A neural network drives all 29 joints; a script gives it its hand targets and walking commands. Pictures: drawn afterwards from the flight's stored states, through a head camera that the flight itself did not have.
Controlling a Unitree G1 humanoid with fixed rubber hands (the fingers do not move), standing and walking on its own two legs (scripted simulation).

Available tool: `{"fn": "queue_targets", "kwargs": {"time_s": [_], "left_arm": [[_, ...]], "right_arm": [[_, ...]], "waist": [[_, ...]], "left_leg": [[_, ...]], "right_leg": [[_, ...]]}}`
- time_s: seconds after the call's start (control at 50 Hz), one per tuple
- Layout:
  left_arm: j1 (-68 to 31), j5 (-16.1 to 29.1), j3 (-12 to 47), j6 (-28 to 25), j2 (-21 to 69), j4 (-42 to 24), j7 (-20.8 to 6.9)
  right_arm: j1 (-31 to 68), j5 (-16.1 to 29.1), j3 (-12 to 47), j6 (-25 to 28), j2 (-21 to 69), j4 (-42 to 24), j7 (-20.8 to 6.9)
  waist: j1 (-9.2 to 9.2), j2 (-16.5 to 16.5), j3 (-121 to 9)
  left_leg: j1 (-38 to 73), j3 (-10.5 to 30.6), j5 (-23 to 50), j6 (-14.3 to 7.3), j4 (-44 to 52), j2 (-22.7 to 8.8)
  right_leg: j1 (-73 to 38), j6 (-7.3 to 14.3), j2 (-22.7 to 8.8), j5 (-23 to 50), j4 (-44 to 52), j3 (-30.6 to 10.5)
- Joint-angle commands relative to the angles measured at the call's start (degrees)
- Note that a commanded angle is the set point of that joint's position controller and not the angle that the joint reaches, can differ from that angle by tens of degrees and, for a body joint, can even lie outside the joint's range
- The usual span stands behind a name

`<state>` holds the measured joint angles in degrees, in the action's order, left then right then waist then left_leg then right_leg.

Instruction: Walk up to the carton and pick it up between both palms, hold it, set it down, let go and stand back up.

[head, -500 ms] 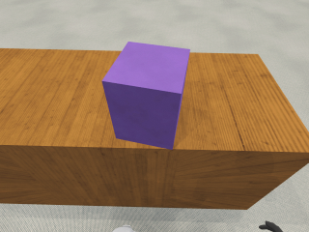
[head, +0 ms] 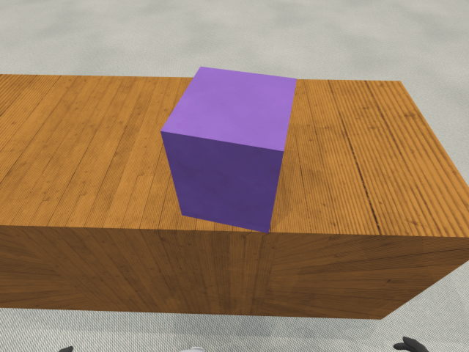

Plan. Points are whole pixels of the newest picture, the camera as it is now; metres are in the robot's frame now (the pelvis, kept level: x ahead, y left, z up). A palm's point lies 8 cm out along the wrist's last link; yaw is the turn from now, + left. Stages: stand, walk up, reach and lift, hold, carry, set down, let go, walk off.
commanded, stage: walk up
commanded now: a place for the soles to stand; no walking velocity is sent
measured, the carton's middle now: (235, 151) +0.50 +0.00 +0.04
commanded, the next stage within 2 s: reach and lift in 1.14 s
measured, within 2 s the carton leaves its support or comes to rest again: neither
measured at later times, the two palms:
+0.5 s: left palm out of the picture +0.12 +0.33 -0.09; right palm out of the picture +0.11 -0.29 -0.07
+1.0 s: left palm out of the picture +0.11 +0.33 -0.08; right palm out of the picture +0.11 -0.30 -0.07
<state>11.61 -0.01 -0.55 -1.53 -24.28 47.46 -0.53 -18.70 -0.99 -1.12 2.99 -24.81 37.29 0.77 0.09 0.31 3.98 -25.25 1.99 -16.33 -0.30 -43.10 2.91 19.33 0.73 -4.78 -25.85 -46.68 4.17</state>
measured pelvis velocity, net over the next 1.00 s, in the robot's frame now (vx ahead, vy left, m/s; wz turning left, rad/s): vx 0.02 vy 0.01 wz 0.00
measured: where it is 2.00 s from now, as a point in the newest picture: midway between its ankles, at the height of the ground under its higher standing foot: outside the picture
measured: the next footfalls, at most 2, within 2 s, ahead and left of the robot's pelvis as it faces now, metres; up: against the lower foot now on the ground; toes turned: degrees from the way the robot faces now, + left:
none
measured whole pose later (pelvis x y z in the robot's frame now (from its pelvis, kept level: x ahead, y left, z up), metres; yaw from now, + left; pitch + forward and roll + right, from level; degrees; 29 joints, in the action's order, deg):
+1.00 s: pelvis +0.02 +0.01 +0.00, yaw +0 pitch +0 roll +0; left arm 13.2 0.0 -0.6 -2.5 -24.3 47.7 -0.5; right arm -18.7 -1.0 -1.1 2.7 -24.8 37.5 -0.1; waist 0.1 -0.7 1.0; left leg -24.8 1.9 -17.7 -1.8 -42.9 2.8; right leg 17.5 -0.8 -4.5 -25.2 -43.2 4.1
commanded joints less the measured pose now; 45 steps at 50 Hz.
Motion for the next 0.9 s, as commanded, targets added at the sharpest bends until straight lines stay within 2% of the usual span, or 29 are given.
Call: {"fn": "queue_targets", "kwargs": {"time_s": [0.0, 0.1, 0.18, 0.24, 0.26, 0.28, 0.32, 0.36, 0.4, 0.44, 0.46, 0.48, 0.5, 0.52, 0.54, 0.6, 0.62, 0.64, 0.66, 0.68, 0.7, 0.74, 0.76, 0.78, 0.8, 0.82, 0.84, 0.86, 0.88], "left_arm": [[-4.26, -0.26, -3.30, -1.43, -13.10, -1.06, 0.51], [-2.85, -0.15, -3.09, -0.96, -11.82, -0.63, 0.48], [-3.99, -0.26, -3.17, -1.27, -12.44, -0.92, 0.43], [-4.17, -0.10, -3.10, -1.11, -12.19, -1.20, 0.45], [-3.96, -0.01, -3.00, -0.97, -11.77, -1.17, 0.48], [-1.18, -0.45, -3.83, -1.79, -13.42, -1.50, 0.50], [0.38, -1.13, -4.04, -2.23, -14.12, -1.25, 0.72], [0.98, -1.57, -4.80, -2.51, -16.24, -1.06, 0.82], [0.22, -1.27, -4.74, -2.41, -16.47, -1.20, 0.70], [-1.56, -1.01, -4.00, -2.27, -14.24, -2.29, 0.52], [-2.84, -0.68, -3.33, -2.00, -11.93, -3.05, 0.45], [-1.81, -0.20, -2.83, -1.56, -9.99, -3.09, 0.38], [-2.40, -0.19, -3.13, -1.17, -11.31, -2.75, 0.61], [-1.69, -0.27, -3.47, -1.27, -11.97, -2.55, 0.78], [-1.29, -0.17, -3.48, -1.61, -11.59, -1.96, 0.81], [3.47, -0.31, -3.60, -2.96, -10.65, -0.07, 0.73], [3.91, -1.12, -3.92, -3.51, -11.96, -0.13, 0.85], [4.11, -1.58, -4.72, -4.08, -15.43, -0.12, 1.01], [3.40, -1.22, -5.03, -4.05, -16.56, -0.48, 1.08], [2.58, -0.68, -5.09, -3.73, -16.58, -0.53, 1.00], [2.34, -0.53, -4.87, -3.35, -16.21, -0.84, 0.94], [0.87, -0.30, -4.01, -2.98, -13.82, -2.02, 1.03], [-0.07, 0.03, -3.53, -2.85, -12.53, -2.58, 1.09], [-1.49, 0.30, -3.07, -2.61, -11.20, -3.38, 0.98], [-1.60, 0.30, -2.84, -2.11, -10.06, -3.21, 0.93], [-1.35, 0.09, -3.05, -1.80, -10.51, -2.64, 0.95], [-0.83, -0.24, -3.51, -1.77, -11.24, -2.06, 0.94], [0.60, -0.64, -3.57, -2.09, -11.16, -1.57, 0.87], [2.20, -0.91, -3.59, -2.65, -10.91, -0.72, 0.68]], "right_arm": [[4.47, 0.50, -2.74, 1.56, -10.68, 3.45, 0.15], [5.39, 0.22, -2.63, 1.80, -11.04, 3.05, 0.15], [5.04, 0.50, -2.42, 1.85, -9.94, 3.28, 0.15], [4.33, 0.32, -2.44, 1.91, -10.46, 3.30, 0.23], [4.34, 0.27, -2.62, 1.89, -10.59, 3.30, 0.25], [3.56, -0.45, -3.50, 1.60, -12.11, 2.49, -0.33], [4.83, -0.79, -3.59, 1.33, -11.16, 1.59, -0.93], [4.97, -0.57, -3.54, 1.16, -10.21, 1.51, -1.14], [3.45, -1.09, -3.89, 1.53, -10.79, 2.12, -1.21], [0.78, -0.93, -4.07, 2.17, -11.57, 2.66, -1.00], [-1.02, -1.06, -4.34, 2.43, -12.28, 2.98, -0.79], [-1.46, -1.18, -4.76, 2.47, -14.15, 2.47, -0.66], [-2.78, -1.15, -5.13, 2.25, -14.87, 2.78, -0.54], [-2.47, -0.98, -5.12, 2.07, -14.80, 2.33, -0.41], [-1.95, -1.06, -4.85, 1.92, -14.01, 2.88, -0.14], [3.17, -0.64, -3.68, 1.23, -11.18, 1.24, -0.29], [4.71, -0.05, -3.06, 1.09, -9.28, 0.38, -0.58], [5.67, 0.43, -2.51, 1.10, -7.85, -0.37, -0.73], [5.51, 0.48, -2.33, 1.06, -7.84, 0.00, -0.53], [5.46, 0.13, -2.65, 1.26, -8.92, 0.33, -0.55], [4.58, -0.05, -2.67, 1.67, -9.32, 0.56, -0.62], [2.36, -0.41, -3.47, 2.35, -10.58, 1.64, -0.79], [0.41, -0.45, -3.94, 2.50, -11.40, 2.11, -0.69], [-1.17, -0.39, -4.40, 2.46, -12.67, 2.63, -0.47], [-1.11, -0.64, -4.57, 2.33, -13.70, 2.32, -0.39], [-0.92, -0.66, -4.91, 1.91, -14.36, 2.43, -0.40], [-0.11, -0.93, -4.82, 1.41, -14.55, 2.44, -0.43], [1.64, -0.96, -4.65, 0.99, -13.73, 1.89, -0.46], [3.52, -0.91, -4.34, 0.73, -12.74, 1.24, -0.47]], "waist": [[0.89, 1.39, -7.88], [1.95, 0.08, -8.16], [1.48, 1.48, -9.02], [1.56, 0.96, -10.10], [1.44, 1.19, -10.49], [1.96, -1.91, -11.76], [2.56, 1.02, -9.36], [2.49, 4.72, -5.54], [1.74, 3.85, -4.72], [0.16, 0.22, -8.02], [-0.42, -5.66, -9.81], [0.16, -9.58, -10.69], [-0.59, -8.79, -10.22], [-0.42, -8.02, -9.52], [-0.39, -7.38, -8.77], [2.85, -5.59, -11.39], [3.45, -2.12, -11.64], [3.52, 4.53, -10.62], [3.03, 5.26, -8.51], [2.72, 4.13, -8.25], [2.45, 4.30, -9.28], [1.58, 3.66, -11.75], [0.63, 0.82, -13.46], [-0.27, -3.24, -14.44], [-0.04, -6.23, -12.87], [0.10, -6.83, -11.46], [0.39, -7.12, -9.87], [1.19, -6.31, -8.41], [2.17, -4.53, -7.95]], "left_leg": [[5.94, 8.31, 9.04, -4.41, 6.79, -5.43], [2.93, 13.32, 5.64, -5.67, 10.03, -7.76], [5.21, 9.46, 11.33, -4.39, 8.16, -6.23], [6.00, 9.95, 13.54, -4.60, 8.13, -6.66], [6.39, 10.83, 12.66, -4.97, 8.88, -7.16], [5.81, 11.18, 5.63, -6.04, 8.28, -6.29], [0.58, 10.55, -3.38, -5.41, 6.78, -5.18], [-4.94, 4.39, -5.74, -3.55, 2.69, -2.43], [-3.96, 1.87, -3.03, -3.00, 3.25, -2.39], [5.35, 8.23, 3.58, -4.43, 7.84, -5.01], [11.44, 17.80, 6.04, -6.37, 12.97, -9.20], [16.55, 30.00, 6.46, -10.27, 17.11, -14.63], [19.43, 33.63, 5.53, -12.48, 18.54, -16.54], [20.13, 32.53, 7.59, -14.11, 17.84, -16.63], [19.89, 31.15, 12.91, -13.90, 16.87, -16.31], [10.61, 18.83, 19.97, -9.18, 12.03, -12.37], [4.62, 12.64, 18.72, -5.76, 7.28, -8.86], [-1.35, 5.31, 17.35, -2.44, 0.26, -3.95], [-5.30, 1.43, 7.43, -0.91, 0.06, -3.02], [-6.40, 0.02, 2.38, -0.96, 0.84, -3.51], [-3.86, 0.26, 4.50, -1.25, 3.35, -4.16], [5.01, 5.16, 18.76, -3.35, 5.46, -5.61], [11.61, 9.50, 25.11, -5.37, 5.87, -7.37], [16.09, 16.61, 25.42, -7.97, 8.69, -10.72], [17.40, 25.26, 19.98, -11.48, 12.22, -14.22], [16.52, 28.25, 11.34, -13.67, 15.09, -15.87], [14.87, 28.03, 4.88, -13.70, 16.25, -15.51], [11.03, 26.38, 0.50, -12.65, 16.46, -14.77], [6.85, 22.08, -0.62, -10.81, 15.11, -12.91]], "right_leg": [[-2.48, 3.96, -6.26, 2.40, 16.66, -9.01], [-4.86, 3.02, -3.58, 2.39, 14.56, -8.27], [-5.64, 3.37, -5.31, 5.10, 16.72, -8.30], [-6.21, 3.01, -4.50, 7.31, 15.05, -7.20], [-5.98, 2.94, -4.08, 7.17, 14.50, -6.86], [-6.39, 3.68, -3.73, -0.36, 14.37, -7.05], [-6.76, 5.30, -5.79, -8.69, 17.41, -11.06], [-7.85, 7.96, -10.55, -11.97, 22.30, -16.41], [-8.06, 8.98, -12.50, -5.90, 20.13, -16.02], [-3.01, 5.88, -8.07, 3.35, 12.07, -8.89], [1.93, 2.96, -2.76, 3.70, 4.31, -3.08], [8.06, 1.14, 2.27, -4.28, 0.17, -3.20], [10.26, 1.00, 2.76, -11.25, -0.51, -5.00], [11.18, 1.37, 2.11, -11.87, 0.36, -5.87], [10.68, 1.35, 1.88, -9.83, 2.08, -5.82], [-4.55, 1.72, 0.71, 3.79, 15.44, -5.43], [-10.19, 2.93, -2.84, 4.26, 20.51, -9.55], [-14.79, 5.74, -9.39, 10.86, 23.60, -16.15], [-16.71, 8.99, -13.80, 18.38, 23.00, -18.73], [-17.68, 10.92, -15.28, 21.85, 19.98, -17.16], [-17.12, 10.38, -14.31, 25.21, 16.38, -14.07], [-11.78, 5.87, -9.21, 27.74, 9.85, -6.65], [-6.07, 3.52, -5.62, 23.12, 6.89, -3.48], [-0.47, 1.39, -1.74, 14.98, 3.43, -1.80], [3.82, 0.61, 1.38, 3.27, 2.14, -2.77], [5.39, 1.23, 2.72, -5.70, 2.55, -3.07], [5.25, 2.01, 2.58, -9.04, 4.69, -4.03], [2.89, 2.43, 2.22, -6.72, 8.57, -4.17], [-1.32, 2.66, 1.53, -4.07, 13.21, -4.91]]}}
